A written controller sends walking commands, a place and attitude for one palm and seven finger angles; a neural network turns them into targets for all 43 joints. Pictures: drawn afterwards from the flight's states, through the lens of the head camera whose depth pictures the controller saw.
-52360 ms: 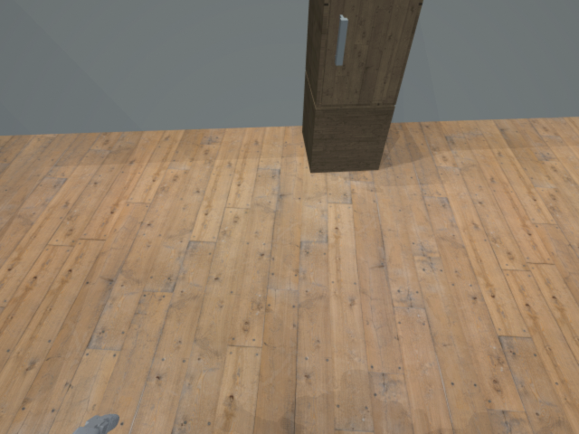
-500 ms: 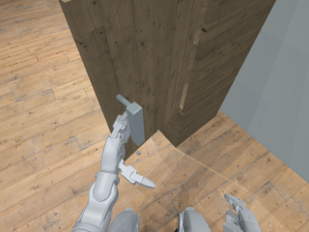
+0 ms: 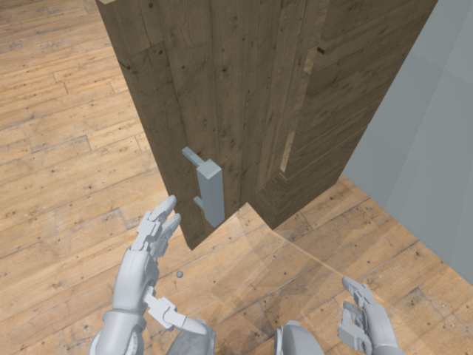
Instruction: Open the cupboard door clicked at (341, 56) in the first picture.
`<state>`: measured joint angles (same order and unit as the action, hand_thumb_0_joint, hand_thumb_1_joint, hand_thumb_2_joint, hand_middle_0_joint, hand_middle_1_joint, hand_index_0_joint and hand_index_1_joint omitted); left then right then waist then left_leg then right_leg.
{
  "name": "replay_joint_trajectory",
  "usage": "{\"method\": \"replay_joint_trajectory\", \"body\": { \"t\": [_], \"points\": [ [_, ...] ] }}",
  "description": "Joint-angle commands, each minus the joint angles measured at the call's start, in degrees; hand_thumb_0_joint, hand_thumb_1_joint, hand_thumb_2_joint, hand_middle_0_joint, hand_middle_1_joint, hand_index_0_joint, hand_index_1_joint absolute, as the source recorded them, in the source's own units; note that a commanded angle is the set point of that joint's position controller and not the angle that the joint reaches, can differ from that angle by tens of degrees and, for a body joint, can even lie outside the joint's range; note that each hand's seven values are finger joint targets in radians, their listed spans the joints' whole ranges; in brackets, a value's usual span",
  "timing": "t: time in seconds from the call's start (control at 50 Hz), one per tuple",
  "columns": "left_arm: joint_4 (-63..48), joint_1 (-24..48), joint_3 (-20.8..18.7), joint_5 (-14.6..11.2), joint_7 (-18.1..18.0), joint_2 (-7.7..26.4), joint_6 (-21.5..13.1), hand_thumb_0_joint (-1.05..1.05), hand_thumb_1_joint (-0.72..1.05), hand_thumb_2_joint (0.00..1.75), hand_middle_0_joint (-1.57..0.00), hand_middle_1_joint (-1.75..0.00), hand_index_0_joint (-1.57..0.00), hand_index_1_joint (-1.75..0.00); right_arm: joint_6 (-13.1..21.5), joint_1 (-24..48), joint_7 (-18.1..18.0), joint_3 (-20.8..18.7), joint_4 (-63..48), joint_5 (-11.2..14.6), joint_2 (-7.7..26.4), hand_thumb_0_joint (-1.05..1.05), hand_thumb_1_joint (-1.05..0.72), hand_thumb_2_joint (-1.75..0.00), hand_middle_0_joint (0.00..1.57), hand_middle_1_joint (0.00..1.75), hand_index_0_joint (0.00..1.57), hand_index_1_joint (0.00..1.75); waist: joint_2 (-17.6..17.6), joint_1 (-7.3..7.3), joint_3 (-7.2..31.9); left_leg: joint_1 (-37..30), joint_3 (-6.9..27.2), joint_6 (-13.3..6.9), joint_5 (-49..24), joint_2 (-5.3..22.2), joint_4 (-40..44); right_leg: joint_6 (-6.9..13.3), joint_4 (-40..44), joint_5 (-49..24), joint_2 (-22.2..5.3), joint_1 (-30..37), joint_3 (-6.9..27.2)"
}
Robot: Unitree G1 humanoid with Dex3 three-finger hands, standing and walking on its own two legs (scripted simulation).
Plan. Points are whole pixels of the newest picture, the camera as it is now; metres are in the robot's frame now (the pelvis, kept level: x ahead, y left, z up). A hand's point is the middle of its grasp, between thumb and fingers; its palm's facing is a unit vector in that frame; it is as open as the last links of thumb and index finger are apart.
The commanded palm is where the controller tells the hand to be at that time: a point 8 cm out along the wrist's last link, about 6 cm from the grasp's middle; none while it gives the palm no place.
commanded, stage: slide the hand sideways off the handle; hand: left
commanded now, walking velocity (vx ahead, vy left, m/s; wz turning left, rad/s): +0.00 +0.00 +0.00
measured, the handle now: (203, 189) +0.38 +0.09 +0.04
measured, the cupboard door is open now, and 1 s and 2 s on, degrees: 98 98 98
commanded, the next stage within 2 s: draw the hand back to the body in 0.20 s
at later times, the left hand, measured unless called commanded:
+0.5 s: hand (145, 276) +0.22 +0.14 +0.09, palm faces -0.06 -1.00 -0.07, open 16.3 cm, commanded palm +0.19 +0.20 +0.08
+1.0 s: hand (62, 262) +0.21 +0.21 +0.15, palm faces +0.17 -0.93 -0.32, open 14.9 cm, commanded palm +0.18 +0.26 +0.18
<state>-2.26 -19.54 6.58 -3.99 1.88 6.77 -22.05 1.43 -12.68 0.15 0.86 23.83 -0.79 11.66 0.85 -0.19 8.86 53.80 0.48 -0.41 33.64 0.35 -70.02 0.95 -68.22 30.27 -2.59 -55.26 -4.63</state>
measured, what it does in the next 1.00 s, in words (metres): rises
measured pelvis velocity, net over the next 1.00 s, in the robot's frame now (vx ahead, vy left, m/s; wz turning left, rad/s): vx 0.02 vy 0.01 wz -0.01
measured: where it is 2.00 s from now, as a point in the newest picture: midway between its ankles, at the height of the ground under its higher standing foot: outside the picture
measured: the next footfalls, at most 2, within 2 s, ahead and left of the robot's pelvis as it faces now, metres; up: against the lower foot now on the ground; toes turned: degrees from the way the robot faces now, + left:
none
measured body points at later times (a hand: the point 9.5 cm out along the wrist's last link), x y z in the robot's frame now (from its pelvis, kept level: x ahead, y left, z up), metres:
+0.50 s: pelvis +0.00 -0.01 +0.00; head +0.06 -0.01 +0.45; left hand +0.22 +0.19 +0.09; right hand +0.17 -0.24 -0.08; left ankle +0.00 +0.11 -0.64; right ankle +0.03 -0.11 -0.64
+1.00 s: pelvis +0.02 +0.01 +0.06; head +0.03 +0.00 +0.51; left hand +0.20 +0.26 +0.17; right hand +0.20 -0.21 +0.00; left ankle +0.00 +0.11 -0.64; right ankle +0.03 -0.11 -0.64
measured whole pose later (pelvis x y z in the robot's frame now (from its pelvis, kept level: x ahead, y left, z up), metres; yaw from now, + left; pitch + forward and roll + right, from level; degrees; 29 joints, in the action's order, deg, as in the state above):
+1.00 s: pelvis +0.02 +0.01 +0.06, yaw -1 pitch +6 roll -2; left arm -21.9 -33.9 -7.4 -4.2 -3.3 17.5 -2.3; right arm 4.0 -16.5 -6.1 2.4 25.3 1.2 12.1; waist 3.2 -1.1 7.5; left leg 28.7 -0.1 -1.1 27.5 1.1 -49.8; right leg -0.1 -46.3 23.0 -0.9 -29.6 -4.3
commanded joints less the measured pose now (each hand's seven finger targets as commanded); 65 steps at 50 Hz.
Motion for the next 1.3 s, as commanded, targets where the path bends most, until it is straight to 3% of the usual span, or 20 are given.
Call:
{"method": "replay_joint_trajectory", "body": {
  "t": [0.0, 0.06, 0.12, 0.26, 0.38, 0.44, 0.54, 0.58, 0.66, 0.7, 0.78, 0.8, 0.84, 0.86, 0.9, 0.92, 1.02, 1.16, 1.26, 1.28],
  "points": [
    [-15.22, 3.03, -2.62, -1.91, 1.44, 2.49, -6.85, 0.0, -0.5, 0.3, -0.15, -0.3, -0.15, -0.3, 3.9, 1.38, -0.92, -2.85, -7.99, 0.34, 6.66, 0.0, -0.9, -0.9, 0.2, 0.3, 0.2, 0.3, -1.09, 1.63, 13.4, -5.07, 1.38, -0.12, -14.69, -1.65, 9.08, 0.99, 8.69, -14.21, 2.61, 11.69, 1.86],
    [-15.36, 0.12, -1.83, -2.31, 3.82, 2.5, -6.99, 0.0, -0.5, 0.3, -0.15, -0.3, -0.15, -0.3, 4.65, 1.14, -1.04, -3.09, -7.94, 0.34, 7.12, 0.0, -0.9, -0.9, 0.2, 0.3, 0.2, 0.3, 0.41, 1.69, 14.48, -4.77, 1.56, -0.16, -15.29, -1.68, 8.35, 1.08, 7.82, -14.41, 2.57, 11.07, 1.9],
    [-14.04, -3.98, -4.79, -3.48, 5.99, 5.27, -4.97, 0.0, -0.5, 0.3, -0.15, -0.3, -0.15, -0.3, 4.61, 1.02, -1.34, -3.26, -8.49, 0.76, 7.72, 0.0, -0.9, -0.9, 0.2, 0.3, 0.2, 0.3, -1.04, 1.11, 14.02, -3.22, 1.44, -0.25, -14.35, -1.71, 8.36, 1.04, 8.32, -13.42, 2.68, 12.17, 2.18],
    [-16.43, 1.27, -8.88, -5.88, 5.5, 7.04, -4.43, 0.0, -0.5, 0.3, -0.15, -0.3, -0.15, -0.3, 5.82, 1.33, -2.52, -2.94, -8.45, 0.83, 7.41, 0.0, -0.9, -0.9, 0.2, 0.3, 0.2, 0.3, -1.7, 1.2, 13.18, -0.53, 0.98, -0.33, -11.03, -1.79, 6.57, 0.6, 9.69, -7.87, 2.44, 11.76, 3.92],
    [-24.77, -3.81, -12.28, -7.37, 6.34, 11.22, -3.46, 0.0, -0.5, 0.3, -0.15, -0.3, -0.15, -0.3, 6.3, 0.13, -3.03, -3.07, -9.38, 1.65, 7.28, 0.0, -0.9, -0.9, 0.2, 0.3, 0.2, 0.3, 1.85, -0.35, 18.79, -6.82, 0.33, -0.54, -16.06, -1.92, 10.11, 0.44, 11.97, -14.61, 2.58, 19.08, 4.32],
    [-22.7, -8.59, -12.51, -8.26, 7.85, 10.47, 0.74, 0.0, -0.5, 0.3, -0.15, -0.3, -0.15, -0.3, 5.47, -0.06, -3.24, -2.9, -9.57, 2.47, 7.01, 0.0, -0.9, -0.9, 0.2, 0.3, 0.2, 0.3, -0.15, 0.41, 14.6, -7.66, 0.27, -0.62, -16.1, -1.99, 12.58, -0.08, 15.08, -15.25, 2.75, 21.23, 3.73],
    [-20.29, -6.65, -13.92, -10.19, 9.73, 10.93, 5.05, 0.0, -0.5, 0.3, -0.15, -0.3, -0.15, -0.3, 5.25, 0.64, -4.0, -2.12, -10.09, 2.87, 7.92, 0.0, -0.9, -0.9, 0.2, 0.3, 0.2, 0.3, -2.69, 1.97, 5.0, -7.7, 0.64, -0.6, -10.3, -1.78, 15.45, -0.51, 20.75, -4.99, 2.57, 18.96, 3.8],
    [-21.15, -7.01, -16.39, -11.19, 10.01, 12.25, 4.45, 0.0, -0.5, 0.3, -0.15, -0.3, -0.15, -0.3, 5.8, 0.31, -4.43, -2.14, -10.02, 2.73, 8.04, 0.0, -0.9, -0.9, 0.2, 0.3, 0.2, 0.3, -3.62, 1.28, 5.65, -9.29, 0.73, -0.54, -10.97, -1.66, 16.07, -0.37, 21.63, -5.1, 2.54, 20.37, 4.03],
    [-26.87, -6.87, -17.11, -12.14, 10.31, 13.32, 2.29, 0.0, -0.5, 0.3, -0.15, -0.3, -0.15, -0.3, 7.16, -0.26, -4.42, -1.59, -10.31, 2.8, 7.78, 0.0, -0.9, -0.9, 0.2, 0.3, 0.2, 0.3, 2.58, 0.25, 7.7, -14.88, 1.29, -0.37, -14.97, -1.53, 19.06, 0.3, 20.34, -11.15, 3.32, 22.78, 1.61],
    [-27.84, -7.01, -17.32, -12.22, 10.6, 13.71, 2.14, 0.0, -0.47, 0.32, -0.15, -0.3, -0.15, -0.3, 7.7, -0.64, -4.41, -1.53, -10.06, 2.97, 7.78, 0.0, -0.9, -0.9, 0.2, 0.3, 0.2, 0.3, 2.84, 0.41, 7.61, -16.68, 1.46, -0.33, -16.53, -1.29, 20.01, 0.23, 20.51, -13.43, 3.61, 23.35, 0.97],
    [-26.87, -8.64, -18.98, -12.49, 11.66, 14.82, 4.56, 0.0, -0.32, 0.37, -0.16, -0.3, -0.16, -0.3, 8.27, -0.48, -4.22, -1.48, -9.12, 3.48, 7.76, 0.0, -0.9, -0.9, 0.2, 0.3, 0.2, 0.3, 3.69, 0.4, 6.14, -18.73, 1.63, -0.19, -18.51, -0.98, 21.76, 0.16, 21.75, -15.88, 3.81, 24.93, 0.37],
    [-30.13, -9.13, -21.77, -3.81, 3.01, 23.47, 8.56, 0.0, -0.29, 0.39, -0.16, -0.3, -0.16, -0.3, 7.02, -0.15, -5.81, -2.2, -9.09, 2.63, 7.39, 0.0, -0.9, -0.9, 0.2, 0.3, 0.2, 0.3, 3.32, -3.29, 7.41, -19.87, 0.3, -0.33, -18.68, 0.08, 25.5, 0.83, 25.33, -15.38, 2.02, 28.11, 3.97],
    [-29.88, -12.08, -18.55, -2.3, -2.85, 16.82, 13.09, 0.0, -0.22, 0.42, -0.16, -0.3, -0.16, -0.3, 6.26, 0.23, -6.5, -1.51, -9.07, 2.34, 6.31, 0.0, -0.9, -0.9, 0.2, 0.3, 0.2, 0.3, 1.86, -1.2, 2.5, -20.66, 0.25, -0.28, -17.19, -0.08, 27.03, 0.25, 27.56, -13.88, 1.8, 27.44, 3.05],
    [-29.58, -13.89, -16.96, -1.25, -4.14, 14.91, 14.59, 0.0, -0.18, 0.43, -0.16, -0.3, -0.16, -0.3, 5.8, 0.04, -6.39, -1.29, -8.3, 2.36, 5.96, 0.0, -0.9, -0.9, 0.2, 0.3, 0.2, 0.3, 5.21, -1.11, 1.17, -21.84, -0.16, -0.29, -17.95, 0.09, 27.64, 0.37, 27.74, -14.78, 1.77, 28.48, 2.69],
    [-31.45, -13.69, -18.12, 0.02, -6.28, 16.56, 16.19, 0.0, -0.12, 0.47, -0.16, -0.3, -0.16, -0.3, 5.16, 0.42, -6.48, -1.02, -7.75, 2.29, 6.14, 0.0, -0.9, -0.9, 0.2, 0.3, 0.2, 0.3, 4.81, -1.27, 1.22, -24.58, -0.2, -0.41, -20.66, 0.42, 28.92, 0.35, 28.73, -17.03, 1.94, 30.45, 1.96],
    [-31.81, -13.17, -18.88, 0.43, -7.16, 17.58, 16.65, 0.0, -0.08, 0.48, -0.16, -0.3, -0.16, -0.3, 5.15, 0.75, -6.65, -1.01, -7.49, 2.09, 6.38, 0.0, -0.9, -0.9, 0.2, 0.3, 0.2, 0.3, 1.92, -1.36, 1.74, -25.51, -0.06, -0.64, -21.98, 0.5, 29.49, 0.32, 29.85, -18.34, 2.13, 32.12, 1.97],
    [-35.33, -9.74, -20.84, 1.91, -9.8, 20.06, 17.66, 0.0, 0.09, 0.55, -0.17, -0.3, -0.17, -0.3, 6.59, 1.46, -7.25, -0.37, -6.14, 1.79, 7.02, 0.0, -0.9, -0.9, 0.2, 0.3, 0.2, 0.3, 2.62, -1.63, 2.17, -31.96, 0.44, -0.54, -26.22, 1.02, 34.01, 0.21, 32.57, -21.13, 2.0, 36.75, 1.38],
    [-33.51, -8.76, -23.61, 2.17, -10.34, 19.82, 17.72, 0.0, 0.34, 0.66, -0.18, -0.3, -0.18, -0.3, 8.43, 2.53, -6.81, -0.07, -2.81, 1.56, 6.85, 0.0, -0.9, -0.9, 0.2, 0.3, 0.2, 0.3, 1.6, -2.33, -2.77, -37.09, 0.74, 0.29, -32.33, 1.83, 39.7, -0.07, 36.87, -23.92, 2.08, 41.51, 0.84],
    [-34.63, -6.11, -26.23, 2.02, -9.98, 20.9, 16.64, 0.0, 0.51, 0.74, -0.19, -0.3, -0.19, -0.3, 9.38, 3.9, -5.85, -0.06, -1.16, 1.27, 7.07, 0.0, -0.9, -0.9, 0.2, 0.3, 0.2, 0.3, 5.72, -3.04, -4.09, -40.51, 1.0, 1.48, -36.15, 2.34, 43.67, 0.21, 39.62, -24.94, 2.11, 45.45, 0.91],
    [-34.69, -6.14, -27.24, 1.89, -9.97, 21.35, 16.41, 0.0, 0.55, 0.75, -0.19, -0.3, -0.19, -0.3, 9.55, 4.08, -5.74, -0.17, -0.79, 1.21, 6.89, 0.0, -0.9, -0.9, 0.2, 0.3, 0.2, 0.3, 4.62, -3.2, -3.64, -41.48, 0.71, 1.43, -36.97, 2.33, 44.09, 0.14, 40.22, -25.91, 2.16, 46.27, 0.89]
  ]
}}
